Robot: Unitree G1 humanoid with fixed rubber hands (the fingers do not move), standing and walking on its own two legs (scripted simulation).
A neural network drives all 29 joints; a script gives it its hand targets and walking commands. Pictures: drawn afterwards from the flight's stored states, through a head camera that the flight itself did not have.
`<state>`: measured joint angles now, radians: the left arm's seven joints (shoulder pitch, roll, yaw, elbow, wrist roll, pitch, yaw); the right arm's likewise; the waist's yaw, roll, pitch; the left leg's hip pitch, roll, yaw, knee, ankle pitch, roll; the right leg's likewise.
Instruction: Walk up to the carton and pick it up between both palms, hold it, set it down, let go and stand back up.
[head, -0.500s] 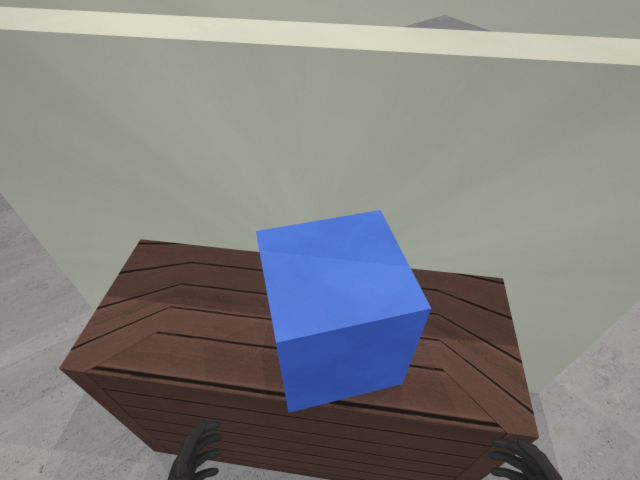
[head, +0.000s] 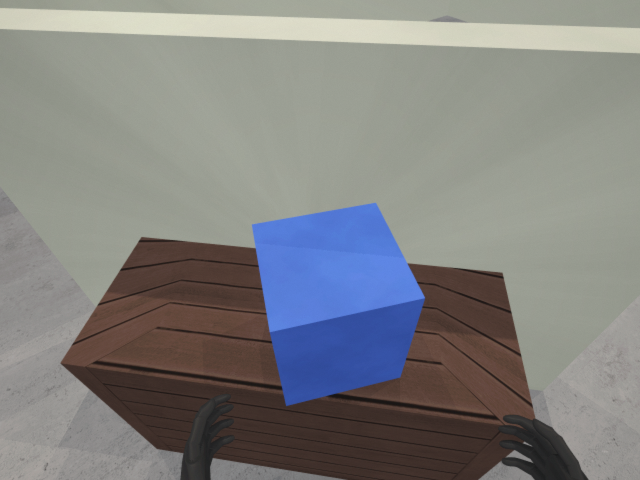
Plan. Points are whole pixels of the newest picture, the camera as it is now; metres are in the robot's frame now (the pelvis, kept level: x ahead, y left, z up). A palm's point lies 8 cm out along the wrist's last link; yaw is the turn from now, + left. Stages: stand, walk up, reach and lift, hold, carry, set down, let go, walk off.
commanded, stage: reach and lift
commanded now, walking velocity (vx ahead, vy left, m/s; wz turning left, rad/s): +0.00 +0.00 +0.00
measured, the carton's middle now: (330, 305) +0.41 +0.05 -0.08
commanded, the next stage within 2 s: none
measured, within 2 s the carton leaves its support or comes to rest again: neither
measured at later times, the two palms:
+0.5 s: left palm (193, 425) +0.19 +0.20 -0.03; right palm (544, 418) +0.23 -0.23 -0.03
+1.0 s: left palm (190, 374) +0.24 +0.22 +0.01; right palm (523, 352) +0.30 -0.21 +0.01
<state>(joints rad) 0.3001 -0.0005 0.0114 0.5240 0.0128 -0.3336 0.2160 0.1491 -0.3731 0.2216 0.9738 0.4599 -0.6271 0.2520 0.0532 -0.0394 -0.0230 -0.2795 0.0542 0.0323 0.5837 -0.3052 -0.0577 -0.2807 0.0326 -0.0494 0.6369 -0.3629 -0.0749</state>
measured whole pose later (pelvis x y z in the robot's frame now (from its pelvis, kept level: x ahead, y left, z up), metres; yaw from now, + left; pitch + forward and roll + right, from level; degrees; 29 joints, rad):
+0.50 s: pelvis +0.00 +0.00 +0.00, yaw -1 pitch +2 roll +1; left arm 0.16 0.00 0.05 0.46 -0.02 -0.24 0.24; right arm -0.05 -0.38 0.23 0.95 0.48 -0.54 0.22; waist 0.08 -0.03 -0.03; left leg -0.30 0.06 0.03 0.55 -0.28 -0.06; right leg -0.30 0.05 -0.03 0.59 -0.32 -0.07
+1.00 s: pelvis -0.01 +0.01 +0.01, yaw -1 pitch +5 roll +0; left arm -0.02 0.01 0.09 0.42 -0.03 -0.09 0.23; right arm -0.25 -0.42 0.23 0.91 0.48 -0.40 0.19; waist 0.11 -0.02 -0.04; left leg -0.33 0.07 0.03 0.46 -0.22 -0.05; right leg -0.32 0.06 -0.01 0.47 -0.25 -0.07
